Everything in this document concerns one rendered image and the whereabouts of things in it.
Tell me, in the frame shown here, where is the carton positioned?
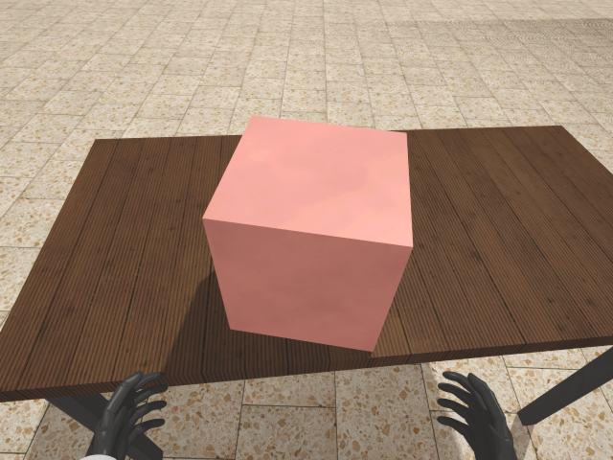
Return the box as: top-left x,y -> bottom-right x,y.
202,115 -> 413,352

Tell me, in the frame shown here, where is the right robot hand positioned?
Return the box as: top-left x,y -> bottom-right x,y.
437,371 -> 518,460

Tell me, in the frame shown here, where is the table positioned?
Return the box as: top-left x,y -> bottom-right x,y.
0,126 -> 613,460

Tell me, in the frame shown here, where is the left robot hand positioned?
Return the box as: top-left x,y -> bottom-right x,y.
85,370 -> 168,460

